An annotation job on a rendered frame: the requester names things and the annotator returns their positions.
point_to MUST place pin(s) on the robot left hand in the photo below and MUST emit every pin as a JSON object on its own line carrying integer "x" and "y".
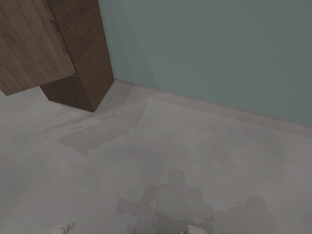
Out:
{"x": 64, "y": 227}

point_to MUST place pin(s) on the cupboard door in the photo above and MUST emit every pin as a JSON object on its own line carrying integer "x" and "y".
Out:
{"x": 30, "y": 52}

